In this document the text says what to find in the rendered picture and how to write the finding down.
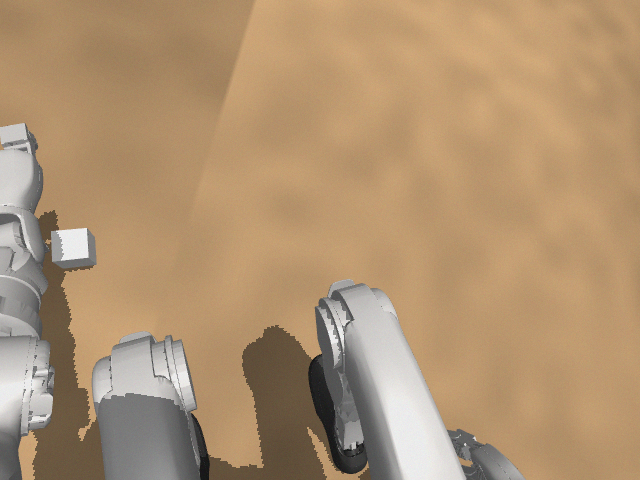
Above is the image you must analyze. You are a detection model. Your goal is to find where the right robot foot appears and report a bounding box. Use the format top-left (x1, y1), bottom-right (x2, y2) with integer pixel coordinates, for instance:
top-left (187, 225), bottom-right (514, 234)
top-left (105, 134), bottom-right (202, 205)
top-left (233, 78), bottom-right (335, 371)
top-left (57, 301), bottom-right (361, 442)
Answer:
top-left (308, 354), bottom-right (368, 474)

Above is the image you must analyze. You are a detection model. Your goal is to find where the left robot arm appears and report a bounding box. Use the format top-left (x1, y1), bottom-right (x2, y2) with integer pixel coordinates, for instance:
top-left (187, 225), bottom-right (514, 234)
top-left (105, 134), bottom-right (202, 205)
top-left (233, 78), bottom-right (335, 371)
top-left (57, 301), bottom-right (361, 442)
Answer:
top-left (0, 206), bottom-right (55, 480)

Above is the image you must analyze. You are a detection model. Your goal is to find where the left robot foot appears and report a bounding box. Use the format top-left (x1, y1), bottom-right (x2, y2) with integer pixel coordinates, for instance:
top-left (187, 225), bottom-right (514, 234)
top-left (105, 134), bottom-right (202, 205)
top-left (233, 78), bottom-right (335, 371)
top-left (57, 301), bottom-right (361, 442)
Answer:
top-left (191, 413), bottom-right (210, 480)

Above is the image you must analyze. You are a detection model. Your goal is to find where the left robot hand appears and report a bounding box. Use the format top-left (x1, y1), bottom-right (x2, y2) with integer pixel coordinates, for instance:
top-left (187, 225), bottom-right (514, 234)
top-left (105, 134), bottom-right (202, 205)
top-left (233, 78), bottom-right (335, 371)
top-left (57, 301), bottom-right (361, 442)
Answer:
top-left (0, 123), bottom-right (50, 253)

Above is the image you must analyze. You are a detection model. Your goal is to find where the cube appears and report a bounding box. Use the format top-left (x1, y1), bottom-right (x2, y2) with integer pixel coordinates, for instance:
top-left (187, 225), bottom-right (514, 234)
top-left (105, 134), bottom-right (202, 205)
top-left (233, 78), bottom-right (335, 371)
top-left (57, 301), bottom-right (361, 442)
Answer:
top-left (51, 228), bottom-right (97, 269)

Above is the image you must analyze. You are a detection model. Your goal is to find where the right robot hand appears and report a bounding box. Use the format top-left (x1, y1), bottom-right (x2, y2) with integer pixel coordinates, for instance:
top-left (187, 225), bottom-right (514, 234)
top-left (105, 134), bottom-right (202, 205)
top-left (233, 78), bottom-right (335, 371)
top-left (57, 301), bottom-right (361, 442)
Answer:
top-left (447, 429), bottom-right (526, 480)

